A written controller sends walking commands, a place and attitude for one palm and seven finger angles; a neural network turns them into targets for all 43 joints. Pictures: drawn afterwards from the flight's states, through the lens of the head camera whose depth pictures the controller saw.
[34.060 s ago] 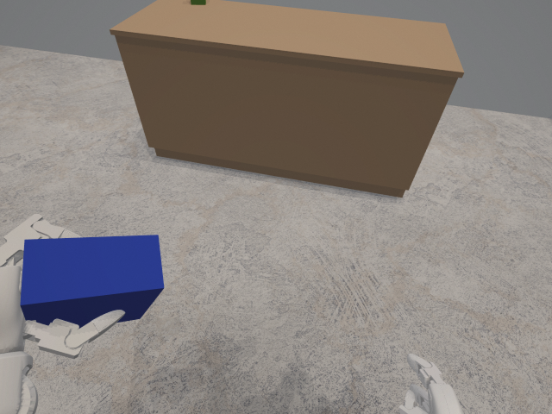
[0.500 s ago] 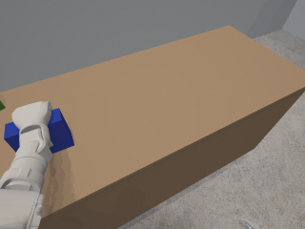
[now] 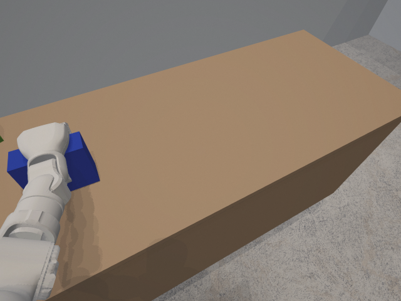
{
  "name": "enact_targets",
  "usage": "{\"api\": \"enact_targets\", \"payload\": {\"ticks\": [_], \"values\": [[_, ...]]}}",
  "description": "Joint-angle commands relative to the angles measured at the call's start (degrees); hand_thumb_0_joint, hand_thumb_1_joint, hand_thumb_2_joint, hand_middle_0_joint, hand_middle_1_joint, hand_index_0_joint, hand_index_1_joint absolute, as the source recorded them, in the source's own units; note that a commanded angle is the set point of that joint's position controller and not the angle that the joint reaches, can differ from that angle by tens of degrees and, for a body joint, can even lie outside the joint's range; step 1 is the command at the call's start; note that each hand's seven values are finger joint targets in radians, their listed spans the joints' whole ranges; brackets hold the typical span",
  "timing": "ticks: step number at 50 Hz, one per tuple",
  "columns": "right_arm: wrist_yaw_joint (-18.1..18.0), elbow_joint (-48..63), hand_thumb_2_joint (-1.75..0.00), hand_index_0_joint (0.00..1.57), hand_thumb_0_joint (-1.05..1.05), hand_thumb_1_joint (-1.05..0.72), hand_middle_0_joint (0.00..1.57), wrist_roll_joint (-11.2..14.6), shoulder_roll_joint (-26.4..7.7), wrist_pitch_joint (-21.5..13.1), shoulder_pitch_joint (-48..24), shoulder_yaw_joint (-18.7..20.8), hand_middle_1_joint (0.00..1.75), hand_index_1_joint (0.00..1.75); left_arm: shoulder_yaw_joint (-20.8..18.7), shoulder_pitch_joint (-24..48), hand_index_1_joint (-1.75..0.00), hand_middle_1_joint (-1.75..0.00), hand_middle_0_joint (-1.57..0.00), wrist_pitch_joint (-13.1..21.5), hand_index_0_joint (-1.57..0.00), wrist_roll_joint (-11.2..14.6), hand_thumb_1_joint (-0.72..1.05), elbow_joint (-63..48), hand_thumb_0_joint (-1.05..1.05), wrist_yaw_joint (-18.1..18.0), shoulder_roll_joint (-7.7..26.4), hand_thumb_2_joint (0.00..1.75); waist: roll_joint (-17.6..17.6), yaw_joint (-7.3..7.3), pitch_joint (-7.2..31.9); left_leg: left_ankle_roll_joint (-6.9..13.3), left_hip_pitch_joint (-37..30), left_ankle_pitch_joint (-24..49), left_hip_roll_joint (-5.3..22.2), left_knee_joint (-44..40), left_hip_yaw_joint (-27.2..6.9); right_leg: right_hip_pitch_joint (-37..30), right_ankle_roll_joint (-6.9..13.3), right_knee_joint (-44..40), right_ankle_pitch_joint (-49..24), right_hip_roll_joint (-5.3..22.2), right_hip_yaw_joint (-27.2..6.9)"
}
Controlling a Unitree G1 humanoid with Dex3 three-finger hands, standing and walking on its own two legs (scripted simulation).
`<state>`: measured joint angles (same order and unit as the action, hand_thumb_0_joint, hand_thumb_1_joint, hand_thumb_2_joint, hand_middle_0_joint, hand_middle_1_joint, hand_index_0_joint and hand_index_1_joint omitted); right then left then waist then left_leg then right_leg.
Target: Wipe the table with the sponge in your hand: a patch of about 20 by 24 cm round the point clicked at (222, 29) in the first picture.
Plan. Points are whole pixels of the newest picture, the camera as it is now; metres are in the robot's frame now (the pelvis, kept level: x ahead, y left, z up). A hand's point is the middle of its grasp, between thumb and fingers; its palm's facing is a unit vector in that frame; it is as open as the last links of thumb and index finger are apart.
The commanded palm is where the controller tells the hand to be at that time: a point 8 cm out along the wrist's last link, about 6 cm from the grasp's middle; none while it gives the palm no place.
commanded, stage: slide across to the middle lane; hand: left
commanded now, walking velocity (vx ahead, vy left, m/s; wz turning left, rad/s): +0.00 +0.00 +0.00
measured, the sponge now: (61, 172) +0.38 +0.34 +0.00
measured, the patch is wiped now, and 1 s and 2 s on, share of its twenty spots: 0.60 0.60 0.80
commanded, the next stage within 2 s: wipe back along the middle lane in 0.38 s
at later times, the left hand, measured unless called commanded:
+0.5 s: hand (90, 147) +0.42 +0.27 +0.04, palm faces -0.09 -0.01 -1.00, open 10.0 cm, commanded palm +0.40 +0.25 +0.09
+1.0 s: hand (95, 161) +0.39 +0.25 +0.04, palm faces -0.07 -0.02 -1.00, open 10.0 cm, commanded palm +0.35 +0.23 +0.07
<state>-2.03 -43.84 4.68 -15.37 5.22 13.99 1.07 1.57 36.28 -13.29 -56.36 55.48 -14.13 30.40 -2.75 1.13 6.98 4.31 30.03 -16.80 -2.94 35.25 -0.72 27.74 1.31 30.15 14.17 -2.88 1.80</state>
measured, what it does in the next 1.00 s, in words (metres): stands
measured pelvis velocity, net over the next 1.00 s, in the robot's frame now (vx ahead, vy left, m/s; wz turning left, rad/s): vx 0.01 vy -0.02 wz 0.00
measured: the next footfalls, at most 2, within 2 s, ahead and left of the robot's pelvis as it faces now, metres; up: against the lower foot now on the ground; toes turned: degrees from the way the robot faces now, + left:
none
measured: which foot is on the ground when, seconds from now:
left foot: down 0.00-1.00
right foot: down 0.00-1.00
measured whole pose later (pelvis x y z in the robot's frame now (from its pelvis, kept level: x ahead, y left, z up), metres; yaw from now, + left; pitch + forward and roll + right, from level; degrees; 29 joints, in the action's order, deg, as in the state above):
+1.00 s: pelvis +0.01 -0.02 +0.01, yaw +0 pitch +8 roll -1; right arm -1.5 -41.3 5.2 -15.4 9.1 7.1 0.0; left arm 9.8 30.8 -26.8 -54.5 46.9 -15.9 19.3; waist -3.1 -0.4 7.8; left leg 2.9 22.5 -15.9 -2.4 30.0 -0.6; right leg 21.4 2.8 26.9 14.0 -3.5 1.3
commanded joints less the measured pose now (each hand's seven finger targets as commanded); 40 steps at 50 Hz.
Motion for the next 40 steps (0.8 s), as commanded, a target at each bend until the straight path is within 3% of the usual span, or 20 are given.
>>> {"api": "enact_targets", "payload": {"ticks": [1,2,4,6,10,12,13,16,17,19,21,24,26,27,30,33,34,37,40], "values": [[-0.39,5.8,-0.9,0.2,0.0,-0.9,0.2,0.15,-8.28,-2.22,-3.36,2.4,0.3,0.3,3.16,24.85,-1.6,-1.6,-1.2,-0.86,-1.2,-1.34,0.1,-8.72,0.0,-0.88,6.22,1.3,-2.52,1.98,14.52,-3.36,-15.74,14.97,4.65,-5.75,-6.48,-1.11,2.55,-2.6,-6.49,0.86,-0.94],[-0.52,5.65,-0.9,0.2,0.0,-0.9,0.2,0.09,-8.23,-2.43,-3.96,2.43,0.3,0.3,1.01,24.51,-1.6,-1.6,-1.2,-0.8,-1.2,-0.62,0.1,-8.99,0.0,-1.05,7.2,1.3,-2.51,1.25,15.27,-3.59,-16.78,16.07,4.9,-6.01,-6.83,-1.25,2.75,-2.68,-6.73,0.78,-1.1],[-0.33,5.64,-0.9,0.2,0.0,-0.9,0.2,-0.21,-7.94,-2.33,-3.53,2.46,0.3,0.3,3.84,25.26,-1.6,-1.6,-1.2,-1.25,-1.2,-0.68,0.1,-9.11,0.0,-1.05,4.05,1.3,-1.91,1.74,16.95,-3.99,-17.82,18.34,4.86,-5.32,-6.64,-1.75,2.56,-2.36,-8.13,0.77,-0.71],[-0.11,5.37,-0.9,0.2,0.0,-0.9,0.2,-0.39,-8.06,-1.89,-3.72,2.27,0.3,0.3,2.67,24.72,-1.6,-1.6,-1.2,-2.25,-1.2,-1.33,0.1,-7.35,0.0,-1.35,5.17,1.3,-1.24,1.24,16.94,-4.4,-17.75,19.6,4.93,-5.3,-6.64,-2.16,2.78,-2.13,-8.82,0.7,-0.66],[0.47,5.73,-0.9,0.2,0.0,-0.9,0.2,-0.75,-7.53,-1.48,-4.75,2.24,0.3,0.3,4.45,26.17,-1.6,-1.6,-1.2,-3.99,-1.2,-1.68,0.1,-7.34,0.0,-2.04,1.78,1.3,-1.26,0.98,17.13,-5.02,-18.43,22.99,5.11,-4.81,-6.78,-1.69,2.76,-1.68,-9.91,0.74,-0.33],[0.63,5.79,-0.9,0.2,0.0,-0.9,0.2,-0.89,-7.67,-1.26,-5.42,2.13,0.3,0.3,1.66,25.04,-1.6,-1.6,-1.2,-4.92,-1.2,-0.94,0.1,-6.75,0.0,-2.77,3.21,1.3,0.11,0.06,18.33,-5.13,-18.04,25.38,5.16,-4.81,-6.44,-3.68,2.83,-1.57,-12.01,0.7,-0.45],[0.61,6.02,-0.9,0.2,0.0,-0.9,0.2,-1.02,-7.7,-0.99,-5.19,2.15,0.3,0.3,2.41,24.95,-1.6,-1.6,-1.2,-5.5,-1.2,-1.05,0.1,-6.96,0.0,-2.87,3.11,1.3,0.48,0.06,19.5,-4.95,-17.95,25.57,4.72,-4.54,-5.79,-5.38,2.66,-1.68,-13.14,0.79,-0.6],[0.74,5.84,-0.9,0.2,0.0,-0.9,0.2,-0.89,-7.58,-0.38,-5.88,1.66,0.3,0.3,3.57,27.54,-1.6,-1.6,-1.2,-7.6,-1.2,-2.35,0.1,-4.94,0.0,-3.44,2.64,1.3,1.67,1.06,17.41,-4.25,-15.43,22.7,4.26,-4.61,-4.81,-5.76,2.48,-1.93,-14.07,1.11,-0.92],[0.67,5.72,-0.9,0.2,0.0,-0.9,0.2,-0.98,-7.65,-0.45,-6.3,1.68,0.3,0.3,1.41,27.52,-1.6,-1.6,-1.2,-7.67,-1.2,-1.89,0.1,-5.52,0.0,-3.77,4.09,1.3,0.6,0.21,18.72,-4.41,-15.6,24.11,4.25,-4.67,-4.81,-6.73,2.71,-1.63,-15.31,1.1,-1.2],[0.8,6.06,-0.9,0.2,0.0,-0.9,0.2,-0.91,-7.24,-0.36,-6.1,1.68,0.3,0.3,4.61,28.38,-1.6,-1.6,-1.2,-8.27,-1.2,-1.46,0.1,-6.09,0.0,-3.47,0.88,1.3,0.3,1.16,19.44,-3.98,-16.15,24.45,4.04,-4.0,-4.12,-7.41,2.37,-1.84,-17.2,1.29,-1.18],[0.69,5.68,-0.9,0.2,0.0,-0.9,0.2,-0.85,-7.27,-0.07,-6.01,1.55,0.3,0.3,5.15,29.24,-1.6,-1.6,-1.2,-8.98,-1.2,-1.65,0.1,-4.19,0.0,-3.28,0.46,1.3,1.43,1.76,18.06,-3.57,-14.91,22.48,3.88,-4.15,-3.96,-7.35,2.31,-2.01,-17.14,1.36,-1.31],[0.43,5.73,-0.9,0.2,0.0,-0.9,0.2,-0.81,-7.18,-0.04,-5.88,1.65,0.3,0.3,5.34,28.99,-1.6,-1.6,-1.2,-8.6,-1.2,-0.76,0.1,-5.66,0.0,-2.77,0.07,1.3,1.37,1.71,20.45,-3.0,-15.32,23.12,3.51,-3.86,-3.29,-10.02,2.11,-2.2,-20.28,1.64,-1.93],[0.44,5.86,-0.9,0.2,0.0,-0.9,0.2,-0.75,-7.31,0.27,-5.94,1.46,0.3,0.3,5.12,25.43,-1.6,-1.6,-1.2,-9.0,-1.2,-1.02,0.1,-3.82,0.0,-2.33,0.16,1.3,2.37,1.2,19.28,-2.63,-13.58,22.56,3.12,-4.07,-2.7,-11.54,2.16,-2.35,-22.2,1.8,-2.34],[0.47,6.0,-0.9,0.2,0.0,-0.9,0.2,-0.66,-7.44,0.34,-6.48,1.55,0.3,0.3,2.72,22.58,-1.6,-1.6,-1.2,-8.91,-1.2,-0.45,0.1,-3.34,0.0,-2.25,1.64,1.3,2.63,0.21,19.26,-2.61,-12.86,22.68,2.98,-4.29,-2.75,-12.8,2.23,-2.41,-22.72,1.9,-2.6],[0.42,6.7,-0.9,0.2,0.0,-0.9,0.2,-0.46,-7.7,0.86,-6.51,1.34,0.3,0.3,4.55,20.15,-1.6,-1.6,-1.2,-9.15,-1.2,-0.63,0.1,-3.68,0.0,-1.53,0.76,1.3,4.39,0.51,17.61,-2.16,-11.17,20.94,2.6,-4.75,-2.23,-14.02,2.05,-2.76,-24.0,2.09,-2.99],[0.63,7.73,-0.9,0.2,0.0,-0.9,0.2,-0.41,-7.57,0.91,-7.08,1.71,0.3,0.3,4.4,14.69,-1.6,-1.6,-1.2,-9.09,-1.2,0.07,0.1,-7.24,0.0,-1.4,-0.35,1.3,2.44,-1.01,19.33,-2.15,-12.53,23.07,2.47,-4.83,-2.09,-16.0,2.36,-2.69,-25.82,2.01,-3.06],[0.6,7.82,-0.9,0.2,0.0,-0.9,0.2,-0.26,-7.61,1.07,-7.65,1.67,0.3,0.3,4.51,14.38,-1.6,-1.6,-1.2,-9.31,-1.2,0.14,0.1,-7.92,0.0,-1.36,-0.21,1.3,3.2,-0.63,18.87,-2.03,-12.41,22.89,2.44,-4.71,-1.78,-16.19,2.26,-2.91,-26.85,2.16,-3.5],[0.74,8.59,-0.9,0.2,0.0,-0.9,0.2,0.23,-7.65,1.23,-9.52,1.62,0.3,0.3,3.41,8.8,-1.6,-1.6,-1.2,-10.56,-1.2,1.7,0.1,-9.23,0.0,-1.5,-0.87,1.3,4.01,-1.74,16.77,-2.09,-11.15,22.07,2.19,-5.74,-1.69,-17.45,2.32,-3.21,-27.29,2.29,-3.59],[0.63,9.02,-0.9,0.2,0.0,-0.9,0.2,0.5,-7.68,1.6,-10.49,1.39,0.3,0.3,5.68,7.81,-1.6,-1.6,-1.2,-12.12,-1.2,1.92,0.1,-10.6,0.0,-1.28,-2.61,1.3,5.1,-1.33,14.79,-1.99,-11.04,19.51,2.06,-6.44,-1.52,-16.85,2.2,-4.04,-25.06,2.34,-3.57]]}}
